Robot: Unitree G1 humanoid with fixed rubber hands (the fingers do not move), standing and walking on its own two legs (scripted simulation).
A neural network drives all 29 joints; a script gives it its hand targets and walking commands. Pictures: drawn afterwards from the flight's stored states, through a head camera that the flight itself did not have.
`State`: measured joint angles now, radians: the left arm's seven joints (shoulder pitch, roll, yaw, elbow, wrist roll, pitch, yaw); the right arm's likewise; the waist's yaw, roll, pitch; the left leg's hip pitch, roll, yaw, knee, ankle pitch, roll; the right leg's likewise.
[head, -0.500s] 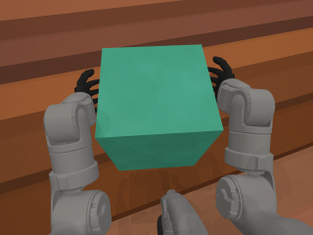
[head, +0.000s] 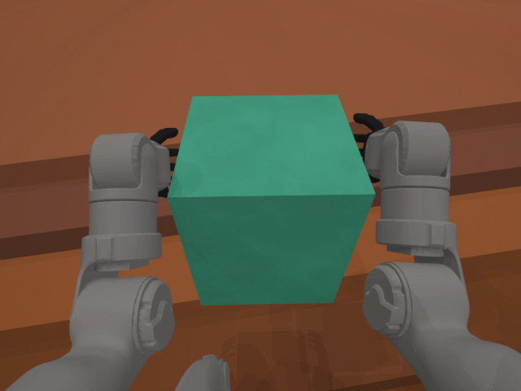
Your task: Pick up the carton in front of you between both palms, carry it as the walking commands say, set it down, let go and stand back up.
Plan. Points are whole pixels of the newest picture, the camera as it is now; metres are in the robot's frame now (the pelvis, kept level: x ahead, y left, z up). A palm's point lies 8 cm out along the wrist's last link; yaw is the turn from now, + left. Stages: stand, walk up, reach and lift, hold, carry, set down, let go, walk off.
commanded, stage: carry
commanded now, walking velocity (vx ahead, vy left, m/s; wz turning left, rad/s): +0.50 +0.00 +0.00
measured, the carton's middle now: (266, 204) +0.38 -0.01 +0.14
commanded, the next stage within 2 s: none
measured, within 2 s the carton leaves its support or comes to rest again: neither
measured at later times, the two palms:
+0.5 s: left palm (181, 26) +0.72 +0.15 +0.30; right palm (330, 1) +0.76 -0.15 +0.32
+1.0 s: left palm out of the picture +1.08 +0.11 +0.46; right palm out of the picture +1.02 -0.19 +0.46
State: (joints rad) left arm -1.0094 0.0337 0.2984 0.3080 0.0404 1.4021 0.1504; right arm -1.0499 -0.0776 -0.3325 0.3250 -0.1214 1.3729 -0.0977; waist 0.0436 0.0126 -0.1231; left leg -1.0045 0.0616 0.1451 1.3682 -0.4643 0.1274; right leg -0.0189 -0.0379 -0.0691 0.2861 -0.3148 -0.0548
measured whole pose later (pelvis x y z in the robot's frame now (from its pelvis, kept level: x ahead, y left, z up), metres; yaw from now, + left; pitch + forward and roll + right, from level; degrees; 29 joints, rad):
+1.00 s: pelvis +0.67 +0.03 +0.30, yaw -1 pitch +4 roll +1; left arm -0.96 0.02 0.39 0.31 0.13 1.41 0.12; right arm -0.95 -0.06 -0.23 0.34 -0.02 1.33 -0.16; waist -0.18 0.02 -0.04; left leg -0.48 -0.03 0.10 0.78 -0.38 0.07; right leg -0.68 0.06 0.03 1.67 -0.35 -0.07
